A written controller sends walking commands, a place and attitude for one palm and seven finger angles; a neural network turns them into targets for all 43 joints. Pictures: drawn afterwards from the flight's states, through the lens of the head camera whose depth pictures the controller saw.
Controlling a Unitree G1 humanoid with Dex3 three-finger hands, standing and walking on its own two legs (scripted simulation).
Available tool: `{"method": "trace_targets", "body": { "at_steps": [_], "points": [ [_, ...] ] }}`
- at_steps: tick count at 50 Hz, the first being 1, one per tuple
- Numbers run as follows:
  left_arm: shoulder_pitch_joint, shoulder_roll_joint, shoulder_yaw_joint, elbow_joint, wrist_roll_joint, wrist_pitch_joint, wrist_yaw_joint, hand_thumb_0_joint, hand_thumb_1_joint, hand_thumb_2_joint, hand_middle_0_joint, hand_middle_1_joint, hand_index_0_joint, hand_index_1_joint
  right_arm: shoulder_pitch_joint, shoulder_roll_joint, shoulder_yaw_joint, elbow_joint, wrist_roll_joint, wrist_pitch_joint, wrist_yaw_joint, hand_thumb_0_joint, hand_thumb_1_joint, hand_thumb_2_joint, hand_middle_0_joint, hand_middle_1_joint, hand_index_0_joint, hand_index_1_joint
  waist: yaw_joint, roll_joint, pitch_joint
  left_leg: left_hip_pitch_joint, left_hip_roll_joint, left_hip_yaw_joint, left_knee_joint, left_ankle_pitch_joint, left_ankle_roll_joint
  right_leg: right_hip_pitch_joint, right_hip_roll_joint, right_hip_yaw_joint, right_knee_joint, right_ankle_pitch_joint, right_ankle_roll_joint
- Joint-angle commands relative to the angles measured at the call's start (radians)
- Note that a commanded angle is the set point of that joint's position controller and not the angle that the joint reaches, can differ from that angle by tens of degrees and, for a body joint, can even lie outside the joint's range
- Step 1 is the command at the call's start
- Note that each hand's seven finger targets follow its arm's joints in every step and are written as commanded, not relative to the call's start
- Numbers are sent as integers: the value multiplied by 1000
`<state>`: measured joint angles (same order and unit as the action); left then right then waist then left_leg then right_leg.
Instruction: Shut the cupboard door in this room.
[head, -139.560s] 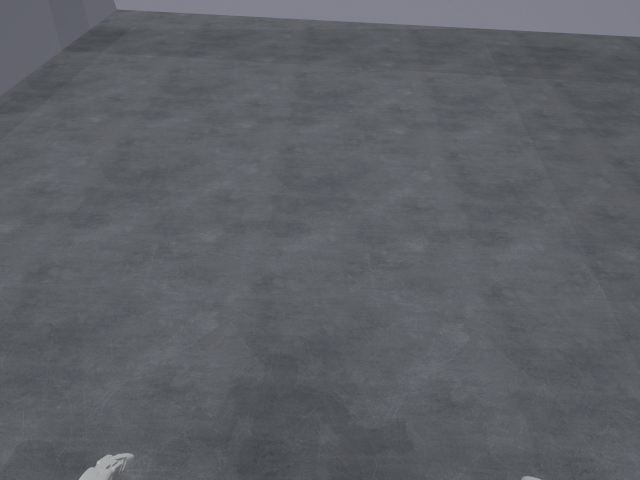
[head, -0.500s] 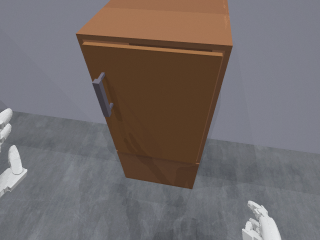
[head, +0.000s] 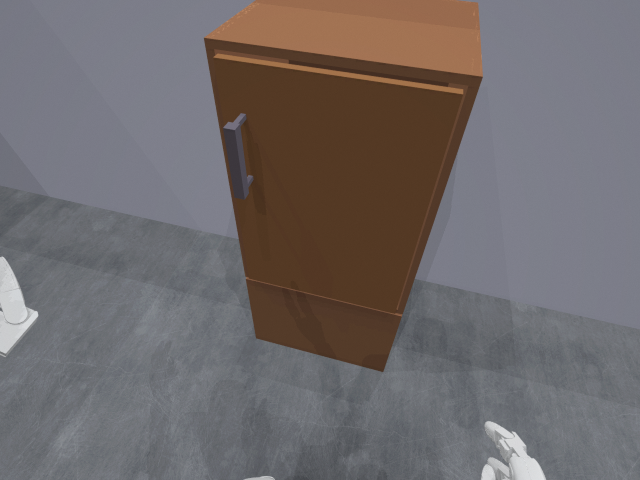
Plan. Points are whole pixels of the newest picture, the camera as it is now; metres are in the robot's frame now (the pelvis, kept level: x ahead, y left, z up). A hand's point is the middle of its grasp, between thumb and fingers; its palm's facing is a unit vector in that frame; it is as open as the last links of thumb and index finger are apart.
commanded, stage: step back with the hand held close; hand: left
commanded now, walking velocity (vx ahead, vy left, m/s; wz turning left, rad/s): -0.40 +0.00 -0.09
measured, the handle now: (241, 157) +0.65 +0.19 +0.05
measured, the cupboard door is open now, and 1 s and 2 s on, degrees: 0 0 0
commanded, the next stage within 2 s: stop stepping back and stand still in 0.44 s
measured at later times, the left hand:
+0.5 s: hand (21, 406) +0.13 +0.23 +0.20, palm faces +0.36 -0.83 -0.42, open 7.4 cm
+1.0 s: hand out of the picture -0.01 +0.24 +0.19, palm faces +0.39 -0.84 -0.39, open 7.4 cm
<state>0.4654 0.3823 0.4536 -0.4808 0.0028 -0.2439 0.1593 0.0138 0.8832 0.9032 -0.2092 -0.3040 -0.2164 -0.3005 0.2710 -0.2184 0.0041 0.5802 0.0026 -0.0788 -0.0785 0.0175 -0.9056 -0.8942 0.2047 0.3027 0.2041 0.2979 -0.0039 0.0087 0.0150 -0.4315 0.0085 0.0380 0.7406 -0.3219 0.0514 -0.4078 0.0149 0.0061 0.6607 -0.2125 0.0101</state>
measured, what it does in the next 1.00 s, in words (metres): walks backwards: right foot, then left foot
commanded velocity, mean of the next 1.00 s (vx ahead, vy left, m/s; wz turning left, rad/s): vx -0.10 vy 0.01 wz -0.03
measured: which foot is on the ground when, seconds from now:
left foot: down 0.00-0.52, up 0.54-0.68, down 0.70-1.00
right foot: down 0.00-0.18, up 0.20-0.42, down 0.44-1.00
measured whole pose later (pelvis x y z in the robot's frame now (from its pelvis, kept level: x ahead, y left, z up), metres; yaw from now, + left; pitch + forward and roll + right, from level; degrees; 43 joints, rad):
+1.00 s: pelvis -0.24 +0.00 +0.02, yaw -5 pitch -1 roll +0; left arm 0.51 0.38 0.39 -0.43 -0.01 -0.18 0.17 0.02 0.89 0.90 -0.21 -0.30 -0.21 -0.30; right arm 0.29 -0.18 0.02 0.63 -0.02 -0.12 -0.08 0.02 -0.91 -0.89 0.20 0.30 0.20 0.30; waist -0.03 -0.03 -0.07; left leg -0.34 -0.03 0.03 0.50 -0.27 0.03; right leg -0.20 0.04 -0.01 0.51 -0.35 -0.03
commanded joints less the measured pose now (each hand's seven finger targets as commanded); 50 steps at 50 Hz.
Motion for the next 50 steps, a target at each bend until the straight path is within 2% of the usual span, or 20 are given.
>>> {"method": "trace_targets", "body": {
  "at_steps": [1, 3, 6, 7, 9, 12, 15, 19, 22, 25, 27, 31, 34, 36, 38, 40, 43, 48, 49, 50],
  "points": [
    [-41, 211, 99, -177, -22, -55, 27, 0, 900, 900, -200, -300, -200, -300, -98, -109, -67, -133, -9, -49, 12, 0, -900, -900, 200, 300, 200, 300, -8, -171, -12, -85, 2, -55, 51, -204, -41, -68, -261, 435, -416, -363, -142],
    [-67, 208, 74, -167, -26, -48, 36, 0, 900, 900, -200, -300, -200, -300, -109, -89, -60, -115, -9, -35, 25, 0, -900, -900, 200, 300, 200, 300, -15, -256, -59, 38, 3, -54, 173, -142, -51, -126, -314, 382, -462, -308, -165],
    [-52, 236, 100, -171, -29, -44, 42, 0, 900, 900, -200, -300, -200, -300, -94, -95, -57, -105, -1, -24, 14, 0, -900, -900, 200, 300, 200, 300, -24, -181, -90, 147, 8, -37, -82, -80, -38, -131, -215, 200, -357, -213, -86],
    [-47, 245, 104, -187, -34, -45, 41, 0, 900, 900, -200, -300, -200, -300, -111, -116, -61, -106, 0, -22, 5, 0, -900, -900, 200, 300, 200, 300, -27, -37, -70, 154, 23, -68, -234, -80, -26, -145, -139, 142, -269, -209, -49],
    [-20, 222, 123, -265, -26, -67, 45, 0, 900, 900, -200, -300, -200, -300, -139, -150, -66, -132, -10, -44, -14, 0, -900, -900, 200, 300, 200, 300, -10, 348, -92, -203, 321, -408, -543, -211, 95, 131, 54, 2, 219, -110, 24],
    [12, 274, 177, -302, -42, -75, 36, 0, 900, 900, -200, -300, -200, -300, -125, -122, -94, -113, -12, -86, -1, 0, -900, -900, 200, 300, 200, 300, -1, 185, -214, -150, 352, -346, -511, -127, 116, 160, 73, 68, 442, -239, 15],
    [52, 198, 119, -329, -54, -67, 26, 0, 900, 900, -200, -300, -200, -300, -133, -117, -86, -90, -16, -115, 12, 0, -900, -900, 200, 300, 200, 300, 6, 189, -187, 53, 287, -207, -418, 182, 75, 75, 46, -2, 192, -260, 17],
    [-7, 167, 49, -296, -53, -59, 10, 0, 900, 900, -200, -300, -200, -300, -130, -121, -60, -32, -29, -137, 20, 0, -900, -900, 200, 300, 200, 300, -6, 241, -185, 260, 272, -185, -369, 477, 42, 64, 51, -29, -127, -168, 27],
    [-35, 219, 83, -250, -36, -59, -1, 0, 900, 900, -200, -300, -200, -300, -140, -136, -67, -17, -41, -121, 22, 0, -900, -900, 200, 300, 200, 300, 3, 209, -217, 266, 242, -132, -311, 544, 7, 151, 35, -9, -285, 100, 18],
    [-20, 274, 123, -246, -48, -75, -6, 0, 900, 900, -200, -300, -200, -300, -155, -84, -63, -65, -14, -82, 16, 0, -900, -900, 200, 300, 200, 300, -8, -47, -318, 302, 97, 48, -156, 459, -64, 153, -110, 89, -283, 595, 14],
    [77, 361, 216, -243, -55, -66, 0, 0, 900, 900, -200, -300, -200, -300, -213, -77, -57, -135, 13, -64, 10, 0, -900, -900, 200, 300, 200, 300, 24, -259, -318, 60, -3, 29, -16, -12, -80, 267, -237, 150, -255, 978, 65],
    [207, 296, 203, -192, -59, -8, 12, 0, 900, 900, -200, -300, -200, -300, -186, -60, -25, -139, 9, -12, -2, 0, -900, -900, 200, 300, 200, 300, 7, -102, -194, -107, 14, -56, 43, -69, -68, 298, -270, 211, -218, 675, -130],
    [134, 244, 136, -180, -68, 5, 29, 0, 900, 900, -200, -300, -200, -300, -125, -103, -24, -115, -1, -32, -21, 0, -900, -900, 200, 300, 200, 300, -30, 16, -161, 148, 23, -42, -333, 280, -49, 230, -122, 92, -164, 450, -46],
    [96, 237, 102, -179, -64, 12, 35, 0, 900, 900, -200, -300, -200, -300, -100, -140, -46, -120, 11, -52, -26, 0, -900, -900, 200, 300, 200, 300, -8, 89, -179, 238, 128, -131, -344, 526, -19, 203, -27, 66, -173, 219, 6],
    [77, 226, 71, -183, -61, 12, 36, 0, 900, 900, -200, -300, -200, -300, -109, -139, -42, -121, 6, -64, -29, 0, -900, -900, 200, 300, 200, 300, -10, 161, -173, 241, 152, -180, -373, 508, -17, 191, -14, 29, -182, 114, 3],
    [-11, 212, 44, -226, -46, 5, 30, 0, 900, 900, -200, -300, -200, -300, -121, -140, -39, -111, -7, -79, -29, 0, -900, -900, 200, 300, 200, 300, -9, 212, -109, 110, 182, -234, -510, 141, -27, 231, 6, 10, -133, -73, 7],
    [-70, 191, 40, -225, -14, -6, 31, 0, 900, 900, -200, -300, -200, -300, -123, -141, -41, -107, -7, -93, -30, 0, -900, -900, 200, 300, 200, 300, -14, 188, -38, -118, 188, -267, -635, -430, 14, 342, 25, 0, -96, -86, 12],
    [-33, 221, 75, -195, -6, 0, 33, 0, 900, 900, -200, -300, -200, -300, -132, -116, -46, -110, -22, -85, -18, 0, -900, -900, 200, 300, 200, 300, -10, 181, -30, -171, 120, -185, -536, -474, -11, 369, 30, -45, -157, -223, -49],
    [-22, 221, 76, -186, -11, 0, 34, 0, 900, 900, -200, -300, -200, -300, -130, -108, -48, -108, -24, -78, -15, 0, -900, -900, 200, 300, 200, 300, -10, 118, -29, -151, 75, -148, -419, -413, -26, 328, -10, 29, -230, -293, -88],
    [-14, 234, 88, -175, -14, -1, 31, 0, 900, 900, -200, -300, -200, -300, -127, -103, -53, -108, -32, -68, -11, 0, -900, -900, 200, 300, 200, 300, -7, 4, -18, -157, 22, -96, -191, -301, -41, 257, -116, 221, -336, -435, -158]
  ]
}}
